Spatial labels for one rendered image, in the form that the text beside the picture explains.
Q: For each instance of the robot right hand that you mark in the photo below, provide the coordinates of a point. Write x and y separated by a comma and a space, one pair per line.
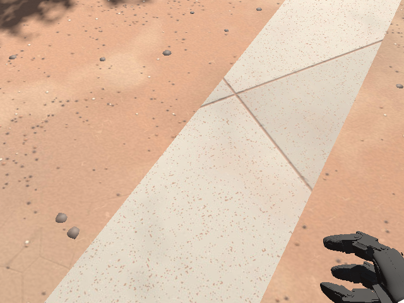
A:
385, 278

